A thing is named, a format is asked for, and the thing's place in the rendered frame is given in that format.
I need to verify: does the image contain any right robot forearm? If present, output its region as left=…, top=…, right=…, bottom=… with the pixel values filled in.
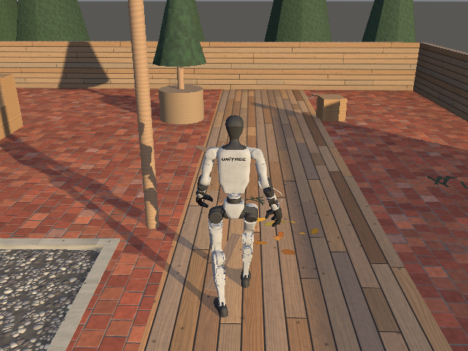
left=263, top=177, right=279, bottom=211

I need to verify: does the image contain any robot right hand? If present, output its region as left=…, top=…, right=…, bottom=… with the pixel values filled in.
left=265, top=206, right=282, bottom=227

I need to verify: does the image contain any robot left hand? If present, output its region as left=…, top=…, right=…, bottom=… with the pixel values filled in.
left=196, top=195, right=213, bottom=208

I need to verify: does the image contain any left robot forearm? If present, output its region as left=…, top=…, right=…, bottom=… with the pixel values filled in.
left=196, top=175, right=207, bottom=198

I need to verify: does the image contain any right robot upper arm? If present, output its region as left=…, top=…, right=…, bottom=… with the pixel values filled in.
left=249, top=147, right=270, bottom=189

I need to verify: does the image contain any left robot upper arm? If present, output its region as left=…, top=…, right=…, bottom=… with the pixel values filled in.
left=200, top=147, right=219, bottom=186

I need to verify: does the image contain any robot head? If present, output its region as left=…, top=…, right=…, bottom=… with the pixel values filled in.
left=222, top=115, right=246, bottom=150

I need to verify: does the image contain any robot left shin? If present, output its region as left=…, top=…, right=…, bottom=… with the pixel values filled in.
left=211, top=253, right=225, bottom=307

